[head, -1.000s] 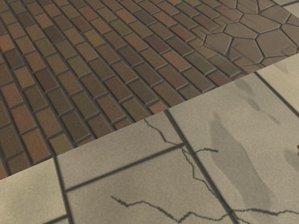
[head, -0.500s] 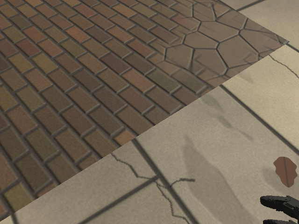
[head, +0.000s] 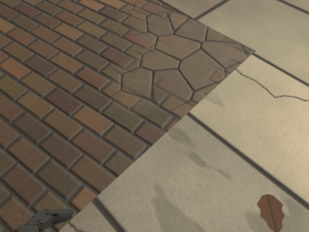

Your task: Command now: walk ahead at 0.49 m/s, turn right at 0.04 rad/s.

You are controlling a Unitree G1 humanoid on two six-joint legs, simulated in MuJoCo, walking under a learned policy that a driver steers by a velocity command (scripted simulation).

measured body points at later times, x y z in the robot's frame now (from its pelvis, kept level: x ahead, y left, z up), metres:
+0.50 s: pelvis +0.28 +0.04 +0.00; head +0.32 +0.05 +0.45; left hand +0.28 +0.33 -0.13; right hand +0.51 -0.20 -0.08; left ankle +0.39 +0.14 -0.72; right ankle +0.11 -0.09 -0.70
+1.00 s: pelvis +0.56 +0.03 +0.00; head +0.59 +0.03 +0.45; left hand +0.74 +0.32 -0.05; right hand +0.64 -0.25 -0.12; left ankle +0.40 +0.13 -0.70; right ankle +0.68 -0.06 -0.72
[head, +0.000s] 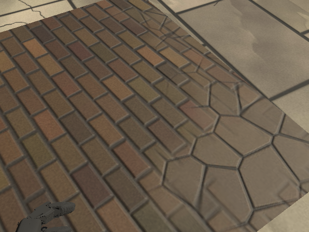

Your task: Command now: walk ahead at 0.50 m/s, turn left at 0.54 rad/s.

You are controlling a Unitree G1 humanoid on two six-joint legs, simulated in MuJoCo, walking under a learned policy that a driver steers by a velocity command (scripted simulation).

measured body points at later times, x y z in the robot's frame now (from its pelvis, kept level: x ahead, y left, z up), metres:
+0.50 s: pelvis +0.25 +0.06 -0.01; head +0.29 +0.08 +0.44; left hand +0.18 +0.35 -0.14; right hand +0.54 -0.11 -0.08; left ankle +0.33 +0.17 -0.73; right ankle +0.10 -0.12 -0.70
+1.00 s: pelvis +0.53 +0.13 +0.00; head +0.56 +0.14 +0.44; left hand +0.67 +0.41 -0.10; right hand +0.64 -0.14 -0.12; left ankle +0.33 +0.17 -0.72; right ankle +0.70 +0.07 -0.72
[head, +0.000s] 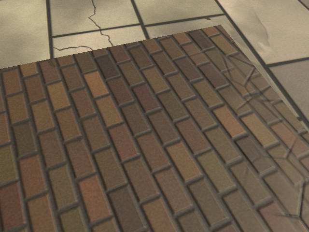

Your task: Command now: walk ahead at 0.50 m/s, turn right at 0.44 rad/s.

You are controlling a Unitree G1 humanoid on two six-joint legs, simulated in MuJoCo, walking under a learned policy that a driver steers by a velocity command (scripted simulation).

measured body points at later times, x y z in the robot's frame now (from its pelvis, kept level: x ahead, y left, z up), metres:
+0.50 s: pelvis +0.30 +0.00 +0.00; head +0.33 +0.00 +0.45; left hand +0.44 +0.28 -0.11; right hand +0.45 -0.30 -0.06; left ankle +0.45 +0.09 -0.72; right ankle +0.15 -0.09 -0.71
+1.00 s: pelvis +0.53 -0.12 +0.00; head +0.56 -0.15 +0.44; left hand +0.87 -0.06 -0.07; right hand +0.37 -0.37 -0.13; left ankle +0.45 +0.09 -0.71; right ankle +0.58 -0.26 -0.72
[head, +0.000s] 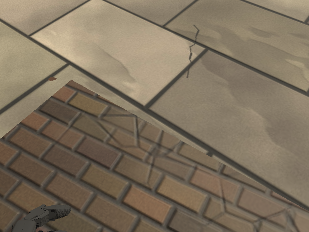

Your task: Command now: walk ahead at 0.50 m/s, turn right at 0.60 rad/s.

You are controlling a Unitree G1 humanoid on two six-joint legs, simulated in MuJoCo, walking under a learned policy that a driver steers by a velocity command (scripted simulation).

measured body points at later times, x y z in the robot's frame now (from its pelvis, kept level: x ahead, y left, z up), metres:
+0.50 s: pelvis +0.29 +0.01 +0.01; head +0.32 +0.01 +0.46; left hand +0.34 +0.30 -0.11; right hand +0.49 -0.25 -0.07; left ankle +0.45 +0.10 -0.71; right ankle +0.12 -0.09 -0.72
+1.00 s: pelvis +0.56 -0.03 +0.02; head +0.59 -0.04 +0.47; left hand +0.82 +0.17 -0.05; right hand +0.52 -0.31 -0.11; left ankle +0.45 +0.11 -0.72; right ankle +0.69 -0.17 -0.71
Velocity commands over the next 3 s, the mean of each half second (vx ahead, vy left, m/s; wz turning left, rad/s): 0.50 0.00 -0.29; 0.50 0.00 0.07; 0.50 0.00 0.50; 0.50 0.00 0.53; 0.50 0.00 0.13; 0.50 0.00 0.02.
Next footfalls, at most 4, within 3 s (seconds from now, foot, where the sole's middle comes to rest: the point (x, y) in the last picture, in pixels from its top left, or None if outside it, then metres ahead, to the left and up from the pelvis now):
0.50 left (131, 224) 0.49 0.10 -0.75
1.02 right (188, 166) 0.73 -0.17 -0.75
1.54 left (124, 129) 0.97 0.13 -0.75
2.02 right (136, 81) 1.31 0.05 -0.75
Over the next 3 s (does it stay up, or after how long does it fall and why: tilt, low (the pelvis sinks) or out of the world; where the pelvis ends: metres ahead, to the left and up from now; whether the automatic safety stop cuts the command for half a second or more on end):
stays up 1.55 0.37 0.02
